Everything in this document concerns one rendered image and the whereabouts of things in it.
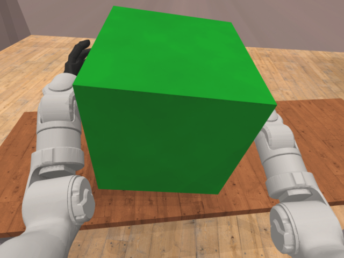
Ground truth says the robot left hand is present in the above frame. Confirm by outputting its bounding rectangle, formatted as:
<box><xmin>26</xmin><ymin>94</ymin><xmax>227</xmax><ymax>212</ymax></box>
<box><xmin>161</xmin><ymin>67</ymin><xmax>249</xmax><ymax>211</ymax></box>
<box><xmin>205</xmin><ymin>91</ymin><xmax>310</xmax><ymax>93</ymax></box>
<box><xmin>63</xmin><ymin>40</ymin><xmax>91</xmax><ymax>76</ymax></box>

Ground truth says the carton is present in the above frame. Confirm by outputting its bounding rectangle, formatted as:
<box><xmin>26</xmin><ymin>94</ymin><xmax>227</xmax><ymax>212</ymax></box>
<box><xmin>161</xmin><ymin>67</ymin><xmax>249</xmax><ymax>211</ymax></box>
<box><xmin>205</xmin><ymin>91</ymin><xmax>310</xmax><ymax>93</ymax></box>
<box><xmin>73</xmin><ymin>6</ymin><xmax>277</xmax><ymax>195</ymax></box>

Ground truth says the robot left upper arm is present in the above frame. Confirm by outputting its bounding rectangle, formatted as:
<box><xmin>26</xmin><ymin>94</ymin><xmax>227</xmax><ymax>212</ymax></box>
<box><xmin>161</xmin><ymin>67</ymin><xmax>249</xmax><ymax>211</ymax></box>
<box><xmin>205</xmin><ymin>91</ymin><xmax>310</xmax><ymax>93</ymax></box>
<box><xmin>0</xmin><ymin>175</ymin><xmax>95</xmax><ymax>258</ymax></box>

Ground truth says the robot left forearm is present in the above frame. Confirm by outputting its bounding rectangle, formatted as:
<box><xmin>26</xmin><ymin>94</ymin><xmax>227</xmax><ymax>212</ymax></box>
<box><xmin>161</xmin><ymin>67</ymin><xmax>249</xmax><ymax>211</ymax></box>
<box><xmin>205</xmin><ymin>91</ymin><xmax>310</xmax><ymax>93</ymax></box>
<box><xmin>22</xmin><ymin>73</ymin><xmax>84</xmax><ymax>226</ymax></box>

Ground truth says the robot right forearm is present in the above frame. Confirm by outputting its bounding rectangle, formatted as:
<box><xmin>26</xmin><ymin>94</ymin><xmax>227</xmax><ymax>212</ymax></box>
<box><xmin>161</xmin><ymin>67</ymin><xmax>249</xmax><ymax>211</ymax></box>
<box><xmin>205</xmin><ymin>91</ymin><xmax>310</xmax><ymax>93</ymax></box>
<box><xmin>254</xmin><ymin>109</ymin><xmax>344</xmax><ymax>243</ymax></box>

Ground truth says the robot right upper arm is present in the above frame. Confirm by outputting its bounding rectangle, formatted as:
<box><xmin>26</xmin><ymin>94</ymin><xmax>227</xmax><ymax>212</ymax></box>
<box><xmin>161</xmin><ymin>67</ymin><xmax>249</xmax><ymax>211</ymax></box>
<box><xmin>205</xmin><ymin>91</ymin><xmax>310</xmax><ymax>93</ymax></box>
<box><xmin>270</xmin><ymin>200</ymin><xmax>344</xmax><ymax>258</ymax></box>

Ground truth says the table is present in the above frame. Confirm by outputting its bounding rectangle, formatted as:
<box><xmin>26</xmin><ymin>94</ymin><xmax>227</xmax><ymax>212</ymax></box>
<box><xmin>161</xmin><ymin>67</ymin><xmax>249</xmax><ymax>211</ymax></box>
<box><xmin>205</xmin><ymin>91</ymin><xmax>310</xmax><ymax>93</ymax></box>
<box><xmin>0</xmin><ymin>98</ymin><xmax>344</xmax><ymax>245</ymax></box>

